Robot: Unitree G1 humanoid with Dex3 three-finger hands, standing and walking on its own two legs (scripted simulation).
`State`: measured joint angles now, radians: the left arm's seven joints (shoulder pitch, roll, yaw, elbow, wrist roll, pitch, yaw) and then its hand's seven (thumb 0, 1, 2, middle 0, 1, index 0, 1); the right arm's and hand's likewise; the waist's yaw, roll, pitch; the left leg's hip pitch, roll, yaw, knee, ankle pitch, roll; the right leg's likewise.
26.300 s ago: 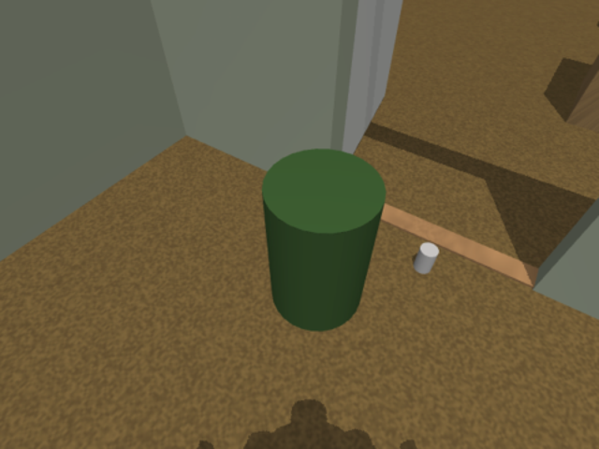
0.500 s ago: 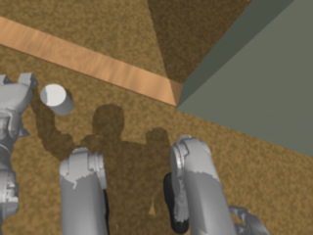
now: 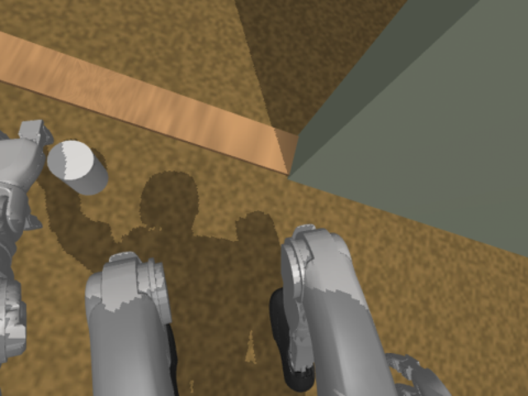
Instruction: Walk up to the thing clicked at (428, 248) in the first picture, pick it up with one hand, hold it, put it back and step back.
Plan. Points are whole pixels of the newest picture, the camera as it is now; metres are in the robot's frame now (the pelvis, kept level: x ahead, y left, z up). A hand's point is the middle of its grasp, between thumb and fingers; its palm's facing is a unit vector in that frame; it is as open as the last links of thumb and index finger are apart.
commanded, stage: rise first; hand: left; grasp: from above
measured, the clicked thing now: (80, 169) +0.50 +0.27 -0.29
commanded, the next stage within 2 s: approach in 1.42 s
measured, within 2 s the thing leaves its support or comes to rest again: neither
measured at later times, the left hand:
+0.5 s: hand (29, 179) +0.45 +0.30 -0.18, palm faces -0.45 -0.07 -0.89, open 14.1 cm
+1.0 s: hand (28, 171) +0.46 +0.30 -0.17, palm faces -0.44 -0.06 -0.90, open 14.2 cm
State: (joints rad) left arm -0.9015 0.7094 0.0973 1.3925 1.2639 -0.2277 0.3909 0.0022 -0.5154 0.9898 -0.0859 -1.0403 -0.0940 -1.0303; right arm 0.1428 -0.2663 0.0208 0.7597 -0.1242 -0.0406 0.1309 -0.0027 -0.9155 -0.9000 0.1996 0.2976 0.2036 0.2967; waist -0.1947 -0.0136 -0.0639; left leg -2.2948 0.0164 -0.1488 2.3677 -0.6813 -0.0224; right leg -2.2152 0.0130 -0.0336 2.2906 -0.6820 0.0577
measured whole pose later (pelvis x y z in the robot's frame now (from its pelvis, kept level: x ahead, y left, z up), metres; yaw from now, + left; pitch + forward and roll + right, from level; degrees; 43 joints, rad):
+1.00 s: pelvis +0.00 +0.00 -0.01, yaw -1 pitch +34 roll -8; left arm -0.97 0.76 0.09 1.44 1.26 -0.20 0.37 0.00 -0.56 1.03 -0.09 -1.03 -0.08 -1.03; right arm 0.16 -0.27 0.07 0.74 -0.13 -0.04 0.14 0.00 -0.92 -0.90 0.20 0.30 0.20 0.30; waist -0.24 -0.01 -0.05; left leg -2.32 0.01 -0.16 2.40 -0.68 -0.02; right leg -2.23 0.01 -0.04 2.31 -0.68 0.06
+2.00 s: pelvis +0.00 +0.00 -0.01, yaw -1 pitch +35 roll -8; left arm -1.13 0.68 0.06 1.59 1.28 -0.10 0.47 0.00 -0.47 1.02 -0.12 -1.08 -0.13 -1.07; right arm 0.19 -0.28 0.11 0.72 -0.15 -0.07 0.14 0.00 -0.91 -0.89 0.20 0.30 0.20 0.30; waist -0.33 0.01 -0.05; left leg -2.34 0.02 -0.16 2.39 -0.66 -0.03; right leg -2.27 0.03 -0.04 2.30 -0.65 0.05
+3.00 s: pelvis +0.01 +0.00 -0.03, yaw -4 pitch +33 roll -10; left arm -1.07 0.82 0.12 1.66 1.26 -0.16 0.54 0.00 -0.48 1.04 -0.10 -1.04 -0.10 -1.04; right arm 0.17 -0.28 0.18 0.73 -0.22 -0.14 0.21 0.00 -0.91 -0.90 0.20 0.30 0.20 0.30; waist -0.35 -0.05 0.06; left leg -2.37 0.02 -0.22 2.50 -0.72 -0.04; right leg -2.29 0.04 -0.08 2.38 -0.69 0.07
